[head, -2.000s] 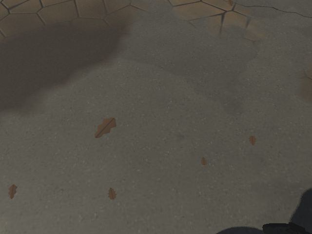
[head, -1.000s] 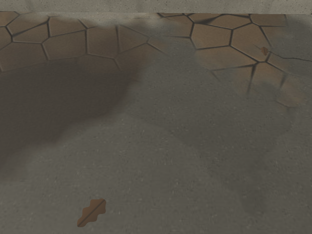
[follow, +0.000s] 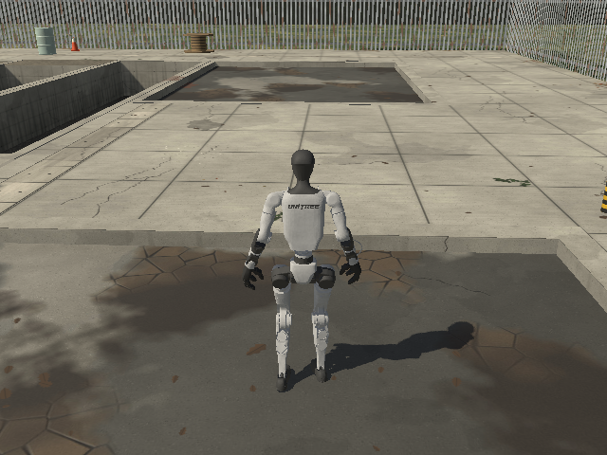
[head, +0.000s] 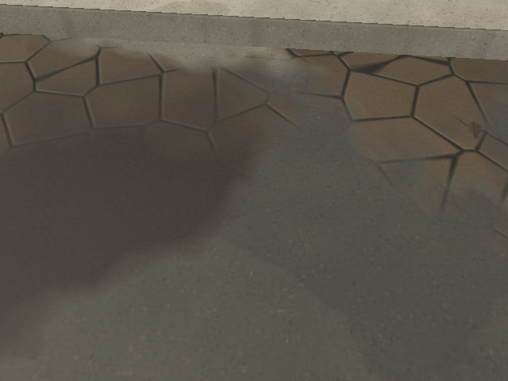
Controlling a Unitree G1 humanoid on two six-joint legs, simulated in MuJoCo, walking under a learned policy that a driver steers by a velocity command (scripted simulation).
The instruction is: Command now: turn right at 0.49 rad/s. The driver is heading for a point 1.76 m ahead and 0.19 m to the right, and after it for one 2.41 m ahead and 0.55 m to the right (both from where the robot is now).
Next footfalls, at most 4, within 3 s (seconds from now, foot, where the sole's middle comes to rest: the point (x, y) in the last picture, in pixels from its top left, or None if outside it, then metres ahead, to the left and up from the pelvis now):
0.04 left None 0.04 0.11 -0.78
0.50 right None -0.02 -0.10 -0.78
0.92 left None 0.05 0.08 -0.78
1.22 right None -0.03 -0.13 -0.78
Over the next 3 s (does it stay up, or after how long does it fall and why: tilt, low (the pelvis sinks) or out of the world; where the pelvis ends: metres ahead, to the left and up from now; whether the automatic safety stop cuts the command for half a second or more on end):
stays up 0.54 -0.06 0.00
